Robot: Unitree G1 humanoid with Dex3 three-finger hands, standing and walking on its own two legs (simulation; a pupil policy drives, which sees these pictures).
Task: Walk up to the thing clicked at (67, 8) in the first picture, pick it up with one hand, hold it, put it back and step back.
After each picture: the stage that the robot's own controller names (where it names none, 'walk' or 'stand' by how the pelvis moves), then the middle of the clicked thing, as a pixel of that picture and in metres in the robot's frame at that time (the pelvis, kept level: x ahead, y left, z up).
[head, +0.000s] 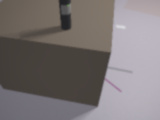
stand; (65, 10) +0.88 +0.10 +0.02
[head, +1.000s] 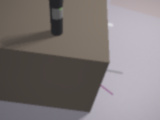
walk; (56, 13) +0.76 +0.12 +0.03
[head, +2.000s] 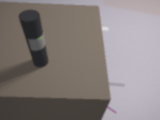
stand; (36, 42) +0.51 +0.20 +0.05
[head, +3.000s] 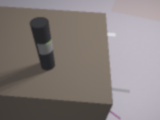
stand; (44, 46) +0.53 +0.18 +0.02
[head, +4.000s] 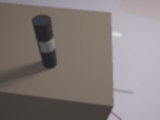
stand; (46, 44) +0.53 +0.16 +0.03
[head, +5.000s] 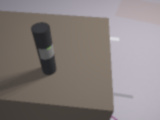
stand; (45, 51) +0.51 +0.17 +0.02
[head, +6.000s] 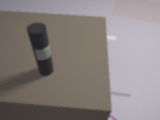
stand; (42, 52) +0.51 +0.18 +0.02
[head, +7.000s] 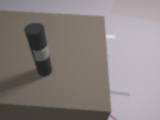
stand; (40, 52) +0.50 +0.19 +0.02
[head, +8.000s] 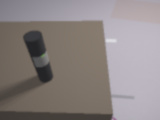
rise first; (40, 59) +0.48 +0.21 +0.03
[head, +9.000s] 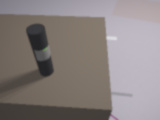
go down; (42, 53) +0.50 +0.21 +0.03
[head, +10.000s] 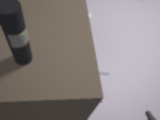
go down; (17, 37) +0.50 +0.19 +0.06
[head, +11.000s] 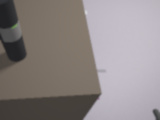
go down; (9, 31) +0.50 +0.20 +0.08
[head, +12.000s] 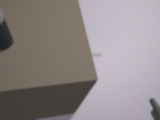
close in; out of the picture +0.52 +0.21 +0.11
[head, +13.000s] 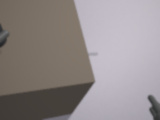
close; out of the picture +0.52 +0.21 +0.12
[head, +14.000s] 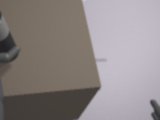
lift; out of the picture +0.47 +0.21 +0.11
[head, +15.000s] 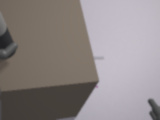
lift; out of the picture +0.48 +0.21 +0.12
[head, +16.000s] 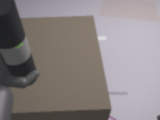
lift; (15, 50) +0.33 +0.17 +0.24
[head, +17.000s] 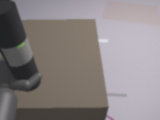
hold; (17, 53) +0.32 +0.18 +0.22
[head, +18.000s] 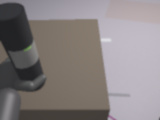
hold; (23, 55) +0.32 +0.16 +0.22
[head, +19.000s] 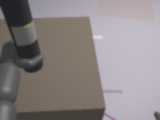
crouch; (24, 35) +0.42 +0.16 +0.20
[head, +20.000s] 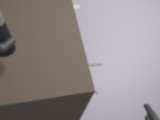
lower; out of the picture +0.51 +0.21 +0.13
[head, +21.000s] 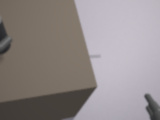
lower; out of the picture +0.51 +0.21 +0.12
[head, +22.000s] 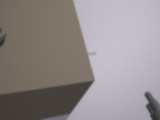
lower; out of the picture +0.52 +0.21 +0.12
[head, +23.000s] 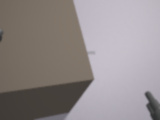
lower; out of the picture +0.52 +0.22 +0.12
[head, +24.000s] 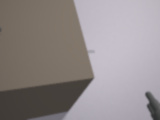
lower; out of the picture +0.53 +0.22 +0.13
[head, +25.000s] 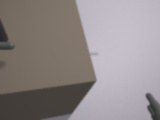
open; out of the picture +0.51 +0.21 +0.12
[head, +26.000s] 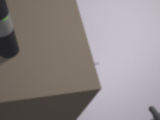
sink last; out of the picture +0.50 +0.20 +0.10
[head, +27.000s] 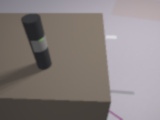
stand; (38, 44) +0.53 +0.21 +0.08
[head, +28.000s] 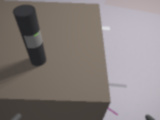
stand; (32, 39) +0.51 +0.20 +0.08
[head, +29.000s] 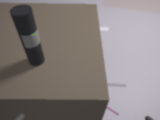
stand; (30, 39) +0.51 +0.21 +0.09
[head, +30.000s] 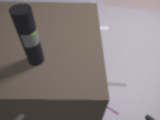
stand; (29, 38) +0.51 +0.21 +0.09
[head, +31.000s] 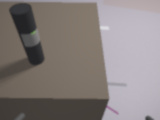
stand; (30, 38) +0.51 +0.21 +0.09
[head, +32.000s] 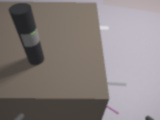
stand; (29, 38) +0.51 +0.21 +0.09
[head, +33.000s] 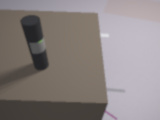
stand; (36, 45) +0.52 +0.20 +0.05
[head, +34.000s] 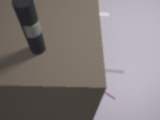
walk; (31, 29) +0.55 +0.21 +0.04
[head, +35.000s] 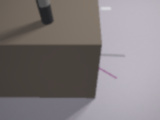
walk; (42, 1) +0.79 +0.24 +0.05
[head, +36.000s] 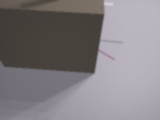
stand; out of the picture +1.11 +0.17 +0.05
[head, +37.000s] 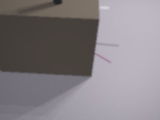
stand; out of the picture +1.11 +0.19 +0.03
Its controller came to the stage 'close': yes
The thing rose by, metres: 0.20
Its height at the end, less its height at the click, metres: +0.00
